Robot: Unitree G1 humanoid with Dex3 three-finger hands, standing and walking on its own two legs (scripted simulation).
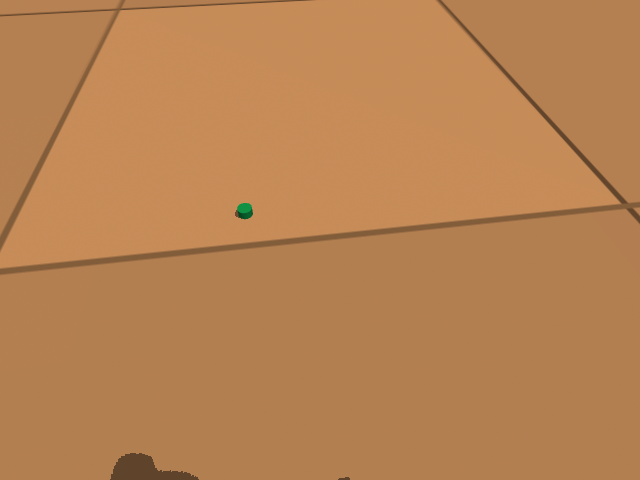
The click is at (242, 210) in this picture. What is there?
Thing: low tin
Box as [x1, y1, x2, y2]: [237, 203, 252, 218]
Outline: 242,203 237,207 238,214 241,218 248,218 252,214 251,206 248,203
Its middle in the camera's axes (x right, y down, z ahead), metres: -0.33 -0.14 +1.73
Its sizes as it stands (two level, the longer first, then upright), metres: 0.064 0.064 0.039
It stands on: the floor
